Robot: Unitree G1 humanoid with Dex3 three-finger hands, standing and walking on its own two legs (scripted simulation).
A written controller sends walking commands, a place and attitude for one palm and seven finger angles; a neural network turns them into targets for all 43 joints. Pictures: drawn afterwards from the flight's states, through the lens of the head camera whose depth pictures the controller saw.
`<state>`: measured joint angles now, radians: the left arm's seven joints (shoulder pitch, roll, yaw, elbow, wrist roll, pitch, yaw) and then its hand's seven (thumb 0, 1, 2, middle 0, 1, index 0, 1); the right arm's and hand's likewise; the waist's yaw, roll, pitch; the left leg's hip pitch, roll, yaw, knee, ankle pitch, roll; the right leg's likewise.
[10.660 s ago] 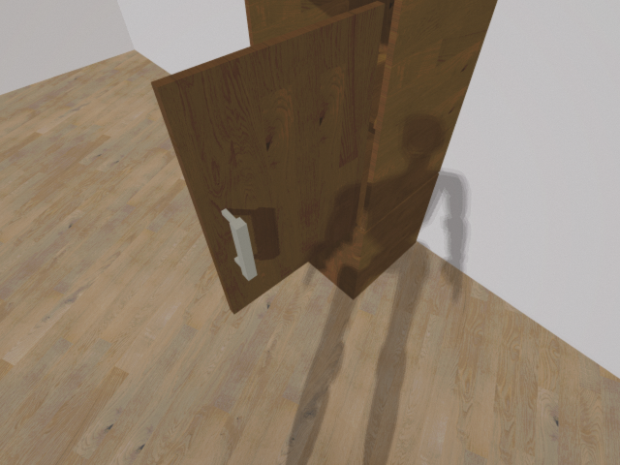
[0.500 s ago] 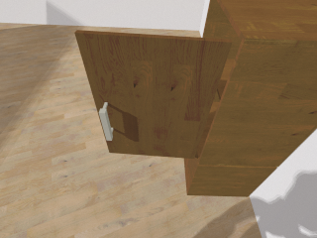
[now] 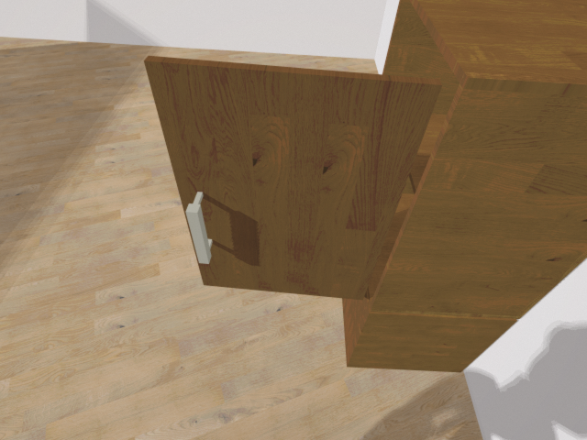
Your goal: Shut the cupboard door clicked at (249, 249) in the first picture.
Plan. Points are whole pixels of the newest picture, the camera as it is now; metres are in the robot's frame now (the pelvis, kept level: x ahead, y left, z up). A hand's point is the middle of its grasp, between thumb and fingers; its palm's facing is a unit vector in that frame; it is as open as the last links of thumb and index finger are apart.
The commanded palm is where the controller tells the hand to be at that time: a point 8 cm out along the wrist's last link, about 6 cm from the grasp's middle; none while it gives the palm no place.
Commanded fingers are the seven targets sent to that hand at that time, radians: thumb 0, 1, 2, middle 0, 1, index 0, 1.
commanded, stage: shuffle to correct the standing spot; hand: left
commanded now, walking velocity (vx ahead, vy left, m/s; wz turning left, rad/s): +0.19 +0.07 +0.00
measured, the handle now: (202, 228) +0.51 +0.23 -0.08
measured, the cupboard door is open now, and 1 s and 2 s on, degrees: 87 87 87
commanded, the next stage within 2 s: come to a stop and stand still in 0.06 s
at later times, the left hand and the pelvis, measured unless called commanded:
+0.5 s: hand out of the picture +0.13 +0.19 -0.18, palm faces +0.02 -0.97 -0.22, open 7.3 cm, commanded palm none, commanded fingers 0.00 0.90 0.90 -0.20 -0.30 -0.20 -0.30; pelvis +0.06 +0.01 -0.01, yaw +0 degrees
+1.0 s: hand out of the picture +0.06 +0.19 -0.16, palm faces +0.00 -0.96 -0.28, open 7.4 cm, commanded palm none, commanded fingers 0.00 0.90 0.90 -0.20 -0.30 -0.20 -0.30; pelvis +0.04 -0.01 +0.00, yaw -1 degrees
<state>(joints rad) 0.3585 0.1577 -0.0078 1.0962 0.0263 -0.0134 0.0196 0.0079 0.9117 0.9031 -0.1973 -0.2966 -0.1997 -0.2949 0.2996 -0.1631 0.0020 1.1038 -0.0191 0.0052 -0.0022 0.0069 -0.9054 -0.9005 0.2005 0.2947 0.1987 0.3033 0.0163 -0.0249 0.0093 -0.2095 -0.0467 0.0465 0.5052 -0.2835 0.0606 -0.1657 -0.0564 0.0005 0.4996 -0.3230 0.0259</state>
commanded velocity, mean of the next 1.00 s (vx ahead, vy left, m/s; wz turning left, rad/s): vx -0.03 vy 0.01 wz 0.00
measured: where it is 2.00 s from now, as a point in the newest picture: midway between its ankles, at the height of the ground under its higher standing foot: outside the picture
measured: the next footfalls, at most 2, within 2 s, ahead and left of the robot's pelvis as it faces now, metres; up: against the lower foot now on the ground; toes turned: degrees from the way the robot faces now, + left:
right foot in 0.38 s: +0.14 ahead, -0.12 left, +0.00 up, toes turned -3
